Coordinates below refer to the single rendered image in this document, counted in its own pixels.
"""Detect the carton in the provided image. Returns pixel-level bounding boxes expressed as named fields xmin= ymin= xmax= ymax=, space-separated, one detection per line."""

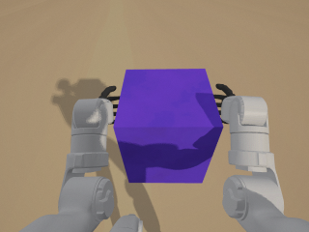
xmin=113 ymin=69 xmax=224 ymax=184

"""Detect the left robot upper arm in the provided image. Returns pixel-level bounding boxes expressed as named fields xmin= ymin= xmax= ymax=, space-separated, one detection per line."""
xmin=18 ymin=176 xmax=115 ymax=232

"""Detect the robot right hand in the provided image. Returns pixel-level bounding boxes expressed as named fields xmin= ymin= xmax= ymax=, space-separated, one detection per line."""
xmin=213 ymin=83 xmax=235 ymax=124

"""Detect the left robot thigh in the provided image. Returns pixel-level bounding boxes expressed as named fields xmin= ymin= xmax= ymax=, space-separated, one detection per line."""
xmin=109 ymin=215 xmax=143 ymax=232

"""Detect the robot left forearm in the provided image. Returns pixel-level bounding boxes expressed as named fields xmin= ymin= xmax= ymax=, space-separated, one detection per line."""
xmin=58 ymin=98 xmax=114 ymax=212

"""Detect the robot right forearm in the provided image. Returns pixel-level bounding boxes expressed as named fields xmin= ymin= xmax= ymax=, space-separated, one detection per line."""
xmin=221 ymin=96 xmax=284 ymax=211

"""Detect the right robot upper arm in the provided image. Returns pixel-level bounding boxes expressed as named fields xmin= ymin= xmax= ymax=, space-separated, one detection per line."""
xmin=222 ymin=174 xmax=309 ymax=232

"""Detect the robot left hand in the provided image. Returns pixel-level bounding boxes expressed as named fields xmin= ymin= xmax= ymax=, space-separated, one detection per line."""
xmin=98 ymin=86 xmax=120 ymax=125

